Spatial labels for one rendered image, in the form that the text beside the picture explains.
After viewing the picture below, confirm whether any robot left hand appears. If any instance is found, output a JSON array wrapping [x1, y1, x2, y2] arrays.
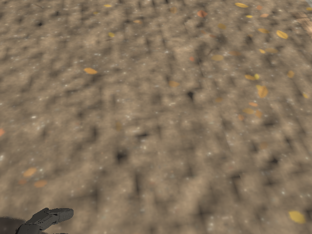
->
[[16, 208, 74, 234]]

